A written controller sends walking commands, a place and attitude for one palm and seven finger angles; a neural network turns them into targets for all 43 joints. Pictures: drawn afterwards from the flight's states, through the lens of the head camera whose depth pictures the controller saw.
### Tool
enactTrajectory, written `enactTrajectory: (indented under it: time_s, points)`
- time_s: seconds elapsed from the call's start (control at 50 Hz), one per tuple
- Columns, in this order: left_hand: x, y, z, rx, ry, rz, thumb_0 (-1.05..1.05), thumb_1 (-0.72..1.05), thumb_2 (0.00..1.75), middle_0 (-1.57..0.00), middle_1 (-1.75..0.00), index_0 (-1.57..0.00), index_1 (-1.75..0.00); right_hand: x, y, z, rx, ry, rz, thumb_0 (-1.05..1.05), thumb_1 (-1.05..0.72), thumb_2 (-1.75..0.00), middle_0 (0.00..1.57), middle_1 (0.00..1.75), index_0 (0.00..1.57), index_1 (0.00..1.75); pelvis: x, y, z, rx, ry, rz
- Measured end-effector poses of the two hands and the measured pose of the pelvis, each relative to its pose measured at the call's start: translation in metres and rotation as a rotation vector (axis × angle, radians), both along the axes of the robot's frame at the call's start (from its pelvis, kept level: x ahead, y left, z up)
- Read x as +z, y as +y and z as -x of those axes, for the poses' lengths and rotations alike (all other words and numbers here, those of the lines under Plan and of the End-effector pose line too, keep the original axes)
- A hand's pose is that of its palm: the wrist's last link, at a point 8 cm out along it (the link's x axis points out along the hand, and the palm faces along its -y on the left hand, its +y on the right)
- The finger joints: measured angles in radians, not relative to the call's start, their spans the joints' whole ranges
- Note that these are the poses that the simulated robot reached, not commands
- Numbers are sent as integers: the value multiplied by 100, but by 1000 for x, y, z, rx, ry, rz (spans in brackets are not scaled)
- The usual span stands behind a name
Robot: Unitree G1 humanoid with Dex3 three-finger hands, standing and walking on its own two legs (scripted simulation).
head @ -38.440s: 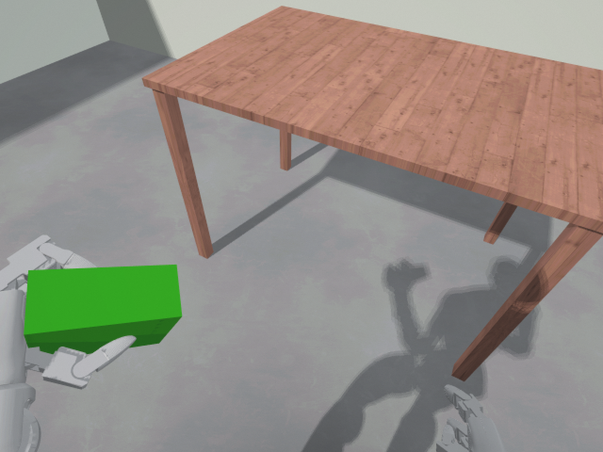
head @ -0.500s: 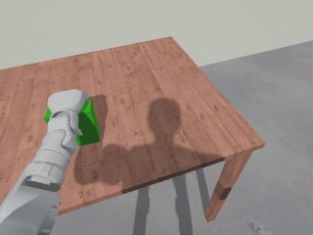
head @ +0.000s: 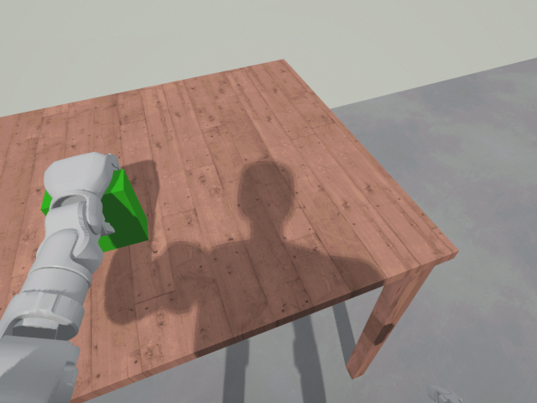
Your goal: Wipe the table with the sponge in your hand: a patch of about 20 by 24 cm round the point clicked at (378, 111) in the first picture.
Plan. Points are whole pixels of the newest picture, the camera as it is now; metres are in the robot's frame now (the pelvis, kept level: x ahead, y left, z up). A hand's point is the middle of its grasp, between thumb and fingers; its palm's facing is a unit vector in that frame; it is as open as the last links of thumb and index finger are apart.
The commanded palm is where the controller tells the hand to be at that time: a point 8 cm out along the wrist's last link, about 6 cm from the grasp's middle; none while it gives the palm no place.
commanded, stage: slide back across to the first lane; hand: left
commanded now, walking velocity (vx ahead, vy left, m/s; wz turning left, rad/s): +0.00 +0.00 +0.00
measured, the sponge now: (105, 222) +0.38 +0.30 +0.06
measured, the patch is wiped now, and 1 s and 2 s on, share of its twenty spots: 1.00 1.00 1.00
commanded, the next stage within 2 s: wipe back along the first lane in 0.34 s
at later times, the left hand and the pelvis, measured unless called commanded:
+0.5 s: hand (58, 210) +0.37 +0.35 +0.10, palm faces -0.06 -0.03 -1.00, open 9.6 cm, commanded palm +0.34 +0.34 +0.15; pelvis +0.02 +0.02 +0.00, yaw +2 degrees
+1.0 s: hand (58, 234) +0.32 +0.33 +0.10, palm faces +0.00 -0.03 -1.00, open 9.6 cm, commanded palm +0.29 +0.31 +0.13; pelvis +0.02 +0.01 +0.00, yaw +2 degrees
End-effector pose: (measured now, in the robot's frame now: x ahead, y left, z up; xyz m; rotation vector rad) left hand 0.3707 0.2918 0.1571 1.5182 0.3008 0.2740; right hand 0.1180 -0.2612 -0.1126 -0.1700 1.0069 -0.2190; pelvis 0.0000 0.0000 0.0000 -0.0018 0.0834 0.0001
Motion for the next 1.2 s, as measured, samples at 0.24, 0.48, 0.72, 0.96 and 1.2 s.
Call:
enactTrajectory:
  time_s: [0.24, 0.48, 0.72, 0.96, 1.2]
  points:
    - [3, 40, 14, 43, 58, -10, 0, -50, 112, -78, -139, -80, -137, 17, 30, -65, 107, -100, 11, 1, -91, -90, 20, 30, 21, 30, 2, 13, -12, 33, -13, 6]
    - [0, 54, 18, 29, 50, -2, 0, -50, 112, -78, -139, -80, -137, 17, 53, -91, 166, -110, -15, 1, -91, -90, 21, 30, 21, 30, 4, 20, -24, 37, 0, 9]
    - [-1, 47, 38, 47, 22, -7, 0, -47, 110, -77, -140, -78, -138, 12, 48, -86, 165, -87, -23, 1, -91, -90, 21, 30, 21, 30, 3, 20, -26, 41, -10, 8]
    - [-2, 34, 62, 61, -5, -4, 0, -46, 109, -75, -141, -77, -139, 20, 51, -102, 197, -153, -40, 1, -91, -90, 21, 30, 21, 30, 2, 14, -22, 45, -34, 5]
    - [-2, 22, 86, 60, -26, -7, 0, -45, 109, -74, -141, -76, -140, 22, 50, -106, 216, -184, -55, 1, -91, -90, 21, 30, 21, 31, 0, 8, -21, 42, -48, 3]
